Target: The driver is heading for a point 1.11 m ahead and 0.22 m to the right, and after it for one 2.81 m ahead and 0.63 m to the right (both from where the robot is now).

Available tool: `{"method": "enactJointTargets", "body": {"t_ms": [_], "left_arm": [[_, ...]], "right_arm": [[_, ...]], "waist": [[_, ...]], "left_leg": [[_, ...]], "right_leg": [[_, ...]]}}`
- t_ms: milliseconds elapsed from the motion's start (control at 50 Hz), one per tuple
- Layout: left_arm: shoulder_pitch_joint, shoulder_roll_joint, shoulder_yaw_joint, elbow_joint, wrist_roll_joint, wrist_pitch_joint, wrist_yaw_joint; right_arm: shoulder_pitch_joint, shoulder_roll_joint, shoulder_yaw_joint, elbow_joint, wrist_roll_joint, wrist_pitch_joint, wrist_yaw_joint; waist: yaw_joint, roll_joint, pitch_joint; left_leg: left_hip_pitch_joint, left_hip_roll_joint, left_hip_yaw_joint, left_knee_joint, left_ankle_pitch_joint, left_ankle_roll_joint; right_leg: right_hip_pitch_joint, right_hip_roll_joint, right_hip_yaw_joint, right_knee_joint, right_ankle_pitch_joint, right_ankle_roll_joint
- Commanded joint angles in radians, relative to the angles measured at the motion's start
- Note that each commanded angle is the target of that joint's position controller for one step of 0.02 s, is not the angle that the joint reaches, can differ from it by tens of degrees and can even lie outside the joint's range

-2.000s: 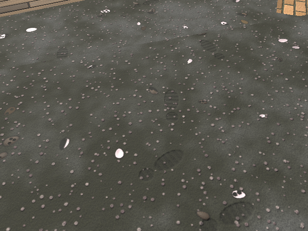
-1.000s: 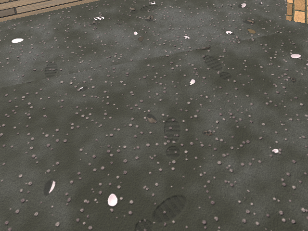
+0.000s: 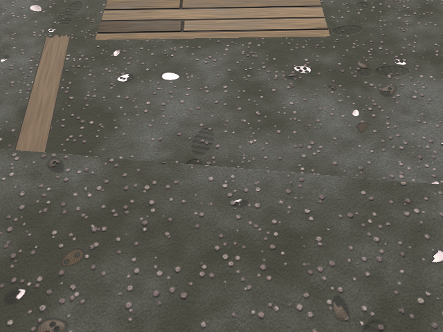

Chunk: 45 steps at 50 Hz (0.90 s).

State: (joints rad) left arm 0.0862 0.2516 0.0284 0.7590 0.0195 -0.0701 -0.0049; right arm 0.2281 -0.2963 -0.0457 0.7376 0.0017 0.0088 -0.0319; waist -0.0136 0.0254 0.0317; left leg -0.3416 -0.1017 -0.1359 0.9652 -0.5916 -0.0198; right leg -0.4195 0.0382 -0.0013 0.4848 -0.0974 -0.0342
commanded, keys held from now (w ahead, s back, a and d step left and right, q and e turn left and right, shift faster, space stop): no key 0.20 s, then e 0.30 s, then w+e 0.38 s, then w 0.12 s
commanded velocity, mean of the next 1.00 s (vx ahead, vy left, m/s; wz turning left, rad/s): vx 0.16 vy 0.00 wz -0.29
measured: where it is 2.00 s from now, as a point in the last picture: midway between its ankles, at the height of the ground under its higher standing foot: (299, 267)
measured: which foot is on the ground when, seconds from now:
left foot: up 0.00-0.18, down 0.20-0.50, up 0.52-0.82, down 0.84-1.00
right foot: down 0.00-0.84, up 0.86-1.00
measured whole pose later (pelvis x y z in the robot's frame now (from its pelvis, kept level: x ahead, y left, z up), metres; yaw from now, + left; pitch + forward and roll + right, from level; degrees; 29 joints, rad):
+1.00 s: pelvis +0.15 +0.02 +0.02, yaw -22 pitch +2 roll +0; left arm 0.23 0.31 0.08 0.68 -0.02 -0.03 0.00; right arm 0.33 -0.26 -0.07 0.75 -0.01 -0.10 -0.01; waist -0.03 -0.04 -0.04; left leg -0.16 0.00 0.01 0.38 -0.25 0.02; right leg -0.59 0.02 0.10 1.05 -0.29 -0.01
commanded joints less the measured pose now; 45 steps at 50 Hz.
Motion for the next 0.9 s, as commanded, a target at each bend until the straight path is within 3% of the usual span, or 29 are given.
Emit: {"method": "enactJointTargets", "body": {"t_ms": [20,40,80,160,180,200,220,240,280,340,400,440,460,480,500,520,540,560,580,600,620,660,720,800,820,840,860,880,900], "left_arm": [[-0.006,0.123,0.023,-0.052,-0.006,0.023,0.001],[-0.041,0.130,0.026,-0.050,0.000,0.033,0.001],[-0.043,0.126,0.029,-0.038,0.002,0.044,0.004],[-0.002,0.124,0.027,-0.011,-0.019,0.052,0.014],[0.024,0.108,0.020,0.001,-0.019,0.050,0.013],[0.034,0.094,0.014,0.005,-0.010,0.045,0.009],[0.051,0.080,0.015,0.003,-0.004,0.041,0.003],[0.012,0.088,0.015,0.005,-0.001,0.041,0.002],[-0.006,0.107,0.026,-0.001,-0.018,0.045,0.010],[0.010,0.124,0.042,-0.013,-0.027,0.052,0.009],[0.034,0.108,0.050,-0.028,-0.027,0.064,-0.004],[0.046,0.102,0.054,-0.038,-0.028,0.070,-0.015],[0.059,0.102,0.056,-0.040,-0.031,0.072,-0.020],[0.068,0.131,0.066,-0.043,-0.029,0.073,-0.020],[0.080,0.199,0.087,-0.046,-0.028,0.075,-0.015],[0.178,0.233,0.098,-0.032,-0.027,0.074,-0.011],[0.278,0.238,0.093,-0.014,-0.021,0.058,-0.012],[0.267,0.231,0.087,-0.022,-0.026,0.037,-0.012],[0.224,0.211,0.082,-0.039,-0.036,0.025,-0.007],[0.177,0.195,0.075,-0.052,-0.043,0.024,0.002],[0.138,0.185,0.071,-0.066,-0.041,0.031,0.013],[0.127,0.197,0.076,-0.080,-0.033,0.049,0.030],[0.124,0.214,0.087,-0.101,-0.043,0.054,0.037],[0.105,0.195,0.084,-0.127,-0.051,0.072,0.031],[0.106,0.169,0.077,-0.132,-0.049,0.071,0.029],[0.088,0.113,0.061,-0.146,-0.047,0.066,0.026],[0.093,0.026,0.038,-0.173,-0.052,0.055,0.023],[0.070,0.094,0.053,-0.216,-0.057,0.039,0.018],[0.081,0.148,0.067,-0.194,-0.052,0.034,0.015]], "right_arm": [[0.076,-0.128,-0.042,-0.032,-0.001,0.045,-0.012],[0.091,-0.094,-0.033,-0.023,0.000,0.050,-0.011],[0.095,-0.047,-0.017,-0.007,-0.004,0.038,-0.009],[0.104,-0.046,-0.021,0.025,-0.008,0.021,0.000],[0.084,-0.060,-0.023,0.016,-0.020,0.020,0.000],[0.062,-0.098,-0.027,-0.003,-0.032,0.019,-0.003],[0.047,-0.130,-0.036,0.016,-0.029,0.018,-0.003],[0.036,-0.079,-0.027,0.013,-0.030,0.008,0.001],[0.019,-0.102,-0.035,0.009,-0.032,-0.009,-0.006],[0.067,-0.140,-0.056,0.007,-0.016,-0.021,-0.022],[0.045,-0.136,-0.063,-0.018,-0.009,-0.016,-0.044],[0.011,-0.134,-0.065,-0.036,-0.002,-0.015,-0.052],[0.003,-0.138,-0.068,-0.041,0.003,-0.013,-0.054],[0.029,-0.141,-0.073,-0.040,0.001,-0.012,-0.054],[0.048,-0.123,-0.072,-0.056,-0.011,-0.012,-0.053],[-0.008,-0.087,-0.061,-0.083,-0.019,-0.013,-0.050],[-0.057,-0.056,-0.048,-0.113,-0.009,-0.018,-0.040],[-0.046,-0.059,-0.047,-0.112,0.010,-0.027,-0.025],[-0.058,-0.074,-0.050,-0.110,0.016,-0.037,-0.016],[-0.081,-0.094,-0.056,-0.112,0.010,-0.049,-0.012],[-0.096,-0.101,-0.060,-0.113,0.000,-0.060,-0.009],[-0.109,-0.075,-0.053,-0.114,-0.004,-0.083,0.006],[-0.097,-0.042,-0.041,-0.107,0.005,-0.105,0.025],[-0.031,-0.065,-0.054,-0.090,0.024,-0.116,0.031],[0.010,-0.080,-0.062,-0.081,0.024,-0.115,0.025],[0.113,-0.119,-0.074,-0.066,0.016,-0.115,0.014],[0.179,-0.193,-0.084,-0.061,-0.014,-0.108,0.009],[0.138,-0.234,-0.097,-0.059,-0.036,-0.110,0.020],[0.088,-0.161,-0.080,-0.073,-0.017,-0.115,0.019]], "waist": [[-0.007,-0.122,-0.123],[-0.025,-0.151,-0.092],[-0.014,-0.187,-0.095],[-0.016,-0.161,-0.139],[-0.012,-0.140,-0.125],[0.004,-0.083,-0.100],[0.050,0.046,-0.055],[0.025,0.055,-0.028],[0.023,0.087,0.010],[0.004,0.108,0.001],[0.004,0.146,-0.029],[0.013,0.132,-0.027],[0.020,0.106,-0.030],[0.010,0.036,-0.041],[-0.013,-0.135,-0.058],[0.043,-0.271,-0.120],[0.094,-0.293,-0.188],[0.082,-0.211,-0.184],[0.068,-0.143,-0.139],[0.054,-0.115,-0.089],[0.043,-0.128,-0.075],[0.040,-0.155,-0.066],[0.032,-0.164,-0.080],[-0.024,-0.160,-0.071],[-0.047,-0.140,-0.075],[-0.090,-0.071,-0.096],[-0.086,0.148,-0.121],[-0.044,0.232,-0.020],[-0.029,0.172,0.043]], "left_leg": [[-0.122,0.110,0.000,0.100,0.023,-0.054],[-0.055,0.113,0.035,0.005,0.058,-0.058],[0.039,0.107,0.089,-0.156,0.106,-0.056],[0.189,0.095,0.128,-0.465,0.368,-0.009],[0.218,0.116,0.101,-0.508,0.407,0.014],[0.218,0.193,0.017,-0.537,0.416,0.049],[0.095,0.204,0.000,-0.549,0.221,0.088],[0.009,0.189,0.007,-0.591,0.082,0.089],[0.005,0.193,0.009,-0.609,0.126,0.069],[0.087,0.271,-0.029,-0.582,0.348,0.108],[0.128,0.375,-0.072,-0.544,0.568,0.174],[0.131,0.403,-0.062,-0.502,0.663,0.181],[0.121,0.387,-0.030,-0.468,0.664,0.160],[0.089,0.333,0.031,-0.403,0.600,0.116],[0.015,0.209,0.164,-0.258,0.498,0.039],[-0.155,0.057,0.218,-0.042,0.167,-0.037],[-0.310,0.039,0.089,0.160,-0.119,-0.030],[-0.376,0.073,0.024,0.245,-0.082,-0.007],[-0.412,0.107,0.013,0.230,0.000,0.013],[-0.399,0.131,0.017,0.146,0.073,0.024],[-0.340,0.140,0.031,0.063,0.122,0.022],[-0.224,0.109,0.072,-0.086,0.173,0.005],[-0.065,0.065,0.098,-0.292,0.216,-0.006],[0.168,0.053,0.113,-0.523,0.399,0.001],[0.263,0.082,0.107,-0.548,0.395,0.012],[0.411,0.212,-0.013,-0.586,0.298,0.051],[0.483,0.433,-0.335,-0.720,0.000,0.140],[0.380,0.540,-0.562,-0.800,-0.214,0.231],[0.348,0.500,-0.499,-0.807,-0.229,0.237]], "right_leg": [[0.209,-0.310,0.358,-0.185,0.054,-0.196],[0.124,-0.253,0.288,-0.213,-0.017,-0.169],[0.091,-0.200,0.205,-0.216,-0.011,-0.156],[0.111,-0.199,0.193,-0.171,-0.142,-0.133],[0.078,-0.181,0.188,-0.169,-0.235,-0.087],[0.040,-0.152,0.160,-0.131,-0.311,-0.036],[0.065,-0.077,0.078,-0.114,-0.313,0.008],[0.132,-0.060,0.057,-0.065,-0.243,0.032],[0.099,-0.041,0.048,0.011,-0.158,0.019],[0.002,-0.019,0.036,0.119,-0.060,0.002],[-0.044,-0.032,0.014,0.247,-0.173,-0.005],[-0.045,-0.047,0.004,0.262,-0.211,-0.022],[-0.010,-0.047,0.002,0.210,-0.158,-0.034],[0.055,-0.060,0.044,0.145,0.043,-0.053],[0.120,-0.128,0.212,0.053,0.234,-0.107],[0.288,-0.238,0.481,-0.079,0.204,-0.237],[0.433,-0.326,0.666,-0.170,-0.019,-0.317],[0.455,-0.333,0.684,-0.189,-0.252,-0.308],[0.419,-0.315,0.653,-0.205,-0.424,-0.276],[0.354,-0.291,0.610,-0.232,-0.489,-0.242],[0.299,-0.255,0.559,-0.253,-0.480,-0.215],[0.228,-0.192,0.475,-0.270,-0.391,-0.199],[0.159,-0.150,0.423,-0.249,-0.338,-0.197],[0.027,-0.114,0.461,-0.200,-0.445,-0.155],[-0.041,-0.086,0.445,-0.145,-0.484,-0.120],[-0.185,-0.035,0.381,0.030,-0.532,-0.062],[-0.342,0.080,0.195,0.340,-0.504,-0.012],[-0.484,-0.002,0.173,0.501,-0.462,-0.007],[-0.517,-0.042,0.174,0.581,-0.385,0.000]]}}
Velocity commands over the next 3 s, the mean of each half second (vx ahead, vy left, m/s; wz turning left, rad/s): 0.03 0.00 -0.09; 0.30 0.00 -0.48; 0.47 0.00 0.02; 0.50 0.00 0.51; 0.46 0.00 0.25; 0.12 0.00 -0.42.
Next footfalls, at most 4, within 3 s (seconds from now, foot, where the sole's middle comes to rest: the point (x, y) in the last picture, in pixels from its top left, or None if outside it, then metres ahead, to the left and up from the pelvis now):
0.20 left None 0.06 0.15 -0.77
0.84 left None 0.20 0.13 -0.77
1.28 right None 0.34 -0.24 -0.77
1.80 left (263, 243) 0.75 -0.10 -0.77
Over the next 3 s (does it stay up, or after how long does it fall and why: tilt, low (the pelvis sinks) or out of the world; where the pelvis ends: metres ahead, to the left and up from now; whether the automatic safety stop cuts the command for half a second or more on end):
stays up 1.09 -0.16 -0.12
